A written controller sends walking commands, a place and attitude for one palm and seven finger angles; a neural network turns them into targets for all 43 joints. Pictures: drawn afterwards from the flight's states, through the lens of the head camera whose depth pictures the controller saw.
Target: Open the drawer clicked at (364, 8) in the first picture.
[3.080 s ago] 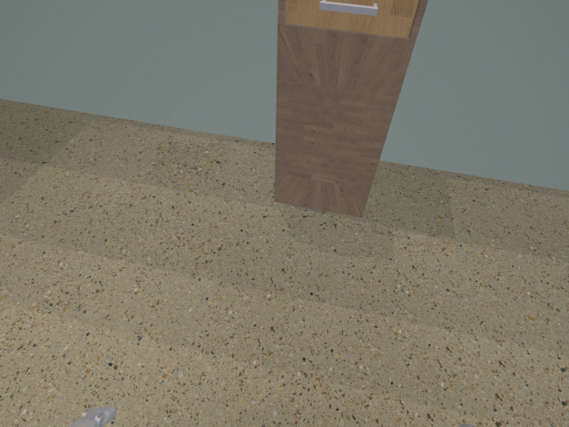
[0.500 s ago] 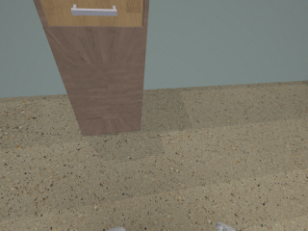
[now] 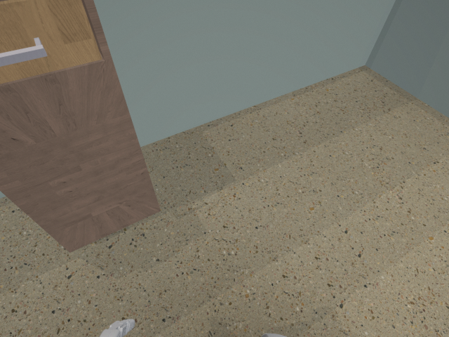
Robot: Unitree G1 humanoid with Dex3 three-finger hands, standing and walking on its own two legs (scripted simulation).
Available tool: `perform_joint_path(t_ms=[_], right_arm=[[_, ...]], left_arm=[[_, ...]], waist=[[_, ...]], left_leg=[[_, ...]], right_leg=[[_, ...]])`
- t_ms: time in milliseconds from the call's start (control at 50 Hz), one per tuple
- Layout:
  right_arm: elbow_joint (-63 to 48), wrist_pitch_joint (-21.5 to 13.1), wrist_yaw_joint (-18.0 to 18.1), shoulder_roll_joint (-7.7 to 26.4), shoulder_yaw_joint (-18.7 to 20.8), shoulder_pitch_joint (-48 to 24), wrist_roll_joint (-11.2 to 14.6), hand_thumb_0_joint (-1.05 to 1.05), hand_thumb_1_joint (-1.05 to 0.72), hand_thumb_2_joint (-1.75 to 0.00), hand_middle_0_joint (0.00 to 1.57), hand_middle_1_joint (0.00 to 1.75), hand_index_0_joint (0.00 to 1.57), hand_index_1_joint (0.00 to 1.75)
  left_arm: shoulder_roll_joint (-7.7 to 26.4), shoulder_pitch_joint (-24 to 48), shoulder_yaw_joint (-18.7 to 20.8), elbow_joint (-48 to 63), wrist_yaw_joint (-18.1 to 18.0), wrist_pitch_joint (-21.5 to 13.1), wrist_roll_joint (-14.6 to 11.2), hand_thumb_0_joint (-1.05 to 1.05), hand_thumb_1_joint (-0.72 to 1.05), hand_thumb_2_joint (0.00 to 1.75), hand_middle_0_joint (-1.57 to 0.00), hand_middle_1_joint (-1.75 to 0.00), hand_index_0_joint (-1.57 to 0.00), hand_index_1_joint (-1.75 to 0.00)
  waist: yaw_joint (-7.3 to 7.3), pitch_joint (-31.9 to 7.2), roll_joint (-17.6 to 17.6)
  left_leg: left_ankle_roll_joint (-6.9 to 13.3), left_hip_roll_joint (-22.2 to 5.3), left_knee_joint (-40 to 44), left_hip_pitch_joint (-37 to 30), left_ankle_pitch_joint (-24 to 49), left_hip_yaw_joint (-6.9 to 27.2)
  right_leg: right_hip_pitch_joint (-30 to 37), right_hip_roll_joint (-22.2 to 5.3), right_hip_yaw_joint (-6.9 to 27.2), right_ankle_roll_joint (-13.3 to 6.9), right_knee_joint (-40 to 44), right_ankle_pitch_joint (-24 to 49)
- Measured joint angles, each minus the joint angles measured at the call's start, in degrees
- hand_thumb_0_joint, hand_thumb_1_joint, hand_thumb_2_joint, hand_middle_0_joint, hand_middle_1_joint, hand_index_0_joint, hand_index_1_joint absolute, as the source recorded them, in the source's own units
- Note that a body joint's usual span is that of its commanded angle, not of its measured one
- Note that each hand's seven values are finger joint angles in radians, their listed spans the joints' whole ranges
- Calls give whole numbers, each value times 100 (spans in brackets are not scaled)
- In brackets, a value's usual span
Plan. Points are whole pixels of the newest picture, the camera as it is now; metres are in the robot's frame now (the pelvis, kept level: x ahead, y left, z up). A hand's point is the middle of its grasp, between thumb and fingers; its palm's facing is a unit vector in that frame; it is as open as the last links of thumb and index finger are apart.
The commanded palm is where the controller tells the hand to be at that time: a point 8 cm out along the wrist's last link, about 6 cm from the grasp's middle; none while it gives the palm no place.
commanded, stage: turn to face it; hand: left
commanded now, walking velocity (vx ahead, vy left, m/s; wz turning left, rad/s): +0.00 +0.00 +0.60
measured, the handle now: (0, 54) +0.64 +0.47 +0.16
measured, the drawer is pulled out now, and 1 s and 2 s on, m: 0.00 0.00 0.00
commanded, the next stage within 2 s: take the last steps up to it in 0.88 s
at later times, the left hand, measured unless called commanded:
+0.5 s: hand out of the picture +0.00 +0.27 -0.17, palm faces +0.30 -0.93 -0.21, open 7.3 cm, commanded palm none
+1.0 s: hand out of the picture -0.09 +0.17 -0.14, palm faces +0.46 -0.85 -0.25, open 7.4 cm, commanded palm none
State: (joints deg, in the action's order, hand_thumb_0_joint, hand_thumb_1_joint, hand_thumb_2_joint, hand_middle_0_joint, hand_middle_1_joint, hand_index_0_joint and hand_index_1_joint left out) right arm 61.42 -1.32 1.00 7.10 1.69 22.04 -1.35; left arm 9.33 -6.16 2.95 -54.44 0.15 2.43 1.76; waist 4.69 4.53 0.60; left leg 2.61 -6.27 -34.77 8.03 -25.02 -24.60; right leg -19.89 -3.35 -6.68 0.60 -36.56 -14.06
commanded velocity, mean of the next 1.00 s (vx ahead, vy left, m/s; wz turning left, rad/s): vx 0.01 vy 0.00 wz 0.40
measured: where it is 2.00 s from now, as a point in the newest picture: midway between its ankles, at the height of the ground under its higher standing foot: outside the picture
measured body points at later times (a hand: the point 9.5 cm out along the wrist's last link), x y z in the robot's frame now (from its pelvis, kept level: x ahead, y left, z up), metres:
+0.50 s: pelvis -0.02 +0.05 +0.00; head -0.01 +0.08 +0.45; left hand -0.02 +0.32 -0.16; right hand +0.09 -0.20 -0.12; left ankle +0.00 +0.12 -0.72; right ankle +0.00 -0.11 -0.64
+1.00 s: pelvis -0.05 -0.01 +0.01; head -0.03 -0.03 +0.46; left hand -0.11 +0.22 -0.12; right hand +0.10 -0.21 -0.15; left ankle -0.03 +0.11 -0.69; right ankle -0.01 -0.11 -0.72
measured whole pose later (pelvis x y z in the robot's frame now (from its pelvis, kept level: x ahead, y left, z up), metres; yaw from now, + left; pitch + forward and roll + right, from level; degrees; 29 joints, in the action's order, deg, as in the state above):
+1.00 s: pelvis -0.05 -0.01 +0.01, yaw +25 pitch +0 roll +1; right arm 56.2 4.2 -0.8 11.9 4.2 13.1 -1.1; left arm 8.3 -15.5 2.0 -55.5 -1.7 2.1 1.0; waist 0.5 0.7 -2.7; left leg -0.1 4.4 -43.8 26.7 -19.5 2.2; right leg -12.3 -1.6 -4.4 -1.4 -29.6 -17.0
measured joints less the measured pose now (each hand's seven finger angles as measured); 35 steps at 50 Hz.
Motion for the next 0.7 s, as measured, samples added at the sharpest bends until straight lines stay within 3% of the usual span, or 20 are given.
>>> perform_joint_path(t_ms=[40, 100, 180, 260, 340, 360, 420, 500, 580, 700], right_arm=[[150, 69, -24, -9, -26, 47, 77, 1, -91, -90, 20, 30, 20, 30], [223, 284, -19, -67, -35, 40, 128, 1, -91, -90, 20, 30, 20, 30], [131, 451, -64, -99, 31, -163, 108, 1, -91, -90, 20, 30, 20, 30], [-154, 471, -129, -3, 119, -471, 69, 1, -91, -90, 20, 30, 20, 30], [-483, 391, -165, 233, 192, -675, 32, 1, -91, -90, 20, 30, 20, 30], [-540, 345, -169, 282, 215, -712, 19, 1, -92, -90, 20, 30, 20, 30], [-659, 249, -155, 355, 214, -815, -32, 1, -91, -90, 20, 30, 20, 30], [-701, 230, -69, 417, 163, -802, -23, 1, -91, -90, 20, 30, 20, 30], [-692, 233, -56, 436, 120, -799, 17, 1, -91, -90, 20, 30, 20, 30], [-679, 270, -87, 363, 97, -835, 28, 1, -90, -90, 20, 30, 20, 30]], left_arm=[[-121, 72, -88, -84, -73, -222, -16, 0, 91, 90, -19, -30, -19, -30], [-259, 53, -203, -125, -127, -356, -65, 0, 91, 90, -20, -30, -20, -30], [-295, -41, -110, -95, -223, -326, -114, -2, 92, 90, -20, -30, -20, -30], [-115, -67, -34, -69, -223, -210, -39, -2, 93, 90, -20, -30, -20, -30], [101, -160, 60, -25, -194, -93, -50, -1, 92, 90, -20, -30, -20, -30], [171, -199, 92, -12, -182, -46, -76, -1, 92, 90, -20, -30, -20, -30], [375, -310, 203, -47, -165, 145, -86, -1, 92, 90, -20, -30, -20, -30], [492, -406, 268, -132, -104, 192, -59, 0, 92, 90, -19, -30, -19, -30], [528, -561, 255, -143, -82, 149, -73, 0, 92, 90, -19, -30, -19, -30], [507, -694, 206, -229, -117, 182, -85, 1, 91, 90, -19, -30, -19, -30]], waist=[[-1, 6, -154], [-35, -55, -187], [-138, -201, -97], [-185, -251, 0], [-245, -209, 74], [-252, -205, 129], [-305, -161, 225], [-341, -164, 169], [-405, -198, 100], [-391, -258, 50]], left_leg=[[-166, -123, -656, 290, -169, 420], [-363, 56, -1846, 864, -728, 1388], [-486, 121, -2515, 1399, -555, 1961], [-551, 63, -2108, 1545, -282, 1965], [-558, 95, -812, 1212, 429, 1797], [-357, 181, -748, 1248, 537, 1785], [76, 337, -820, 1373, 505, 1767], [154, 535, -36, 1184, 992, 1893], [221, 709, 700, 973, 1456, 2025], [241, 888, 1090, 884, 1770, 2246]], right_leg=[[160, 87, -128, -134, 154, -139], [336, 20, -310, -215, 159, -270], [562, -116, -520, -151, 377, -201], [575, -310, -738, -34, 350, -191], [380, -576, -929, 155, -136, -382], [241, -660, -886, 191, -405, -576], [-418, -435, -176, 244, -1841, -1471], [-935, -187, 286, 305, -2953, -855], [-961, -128, 486, 389, -2917, -428], [-573, -82, 612, 420, -2166, -634]])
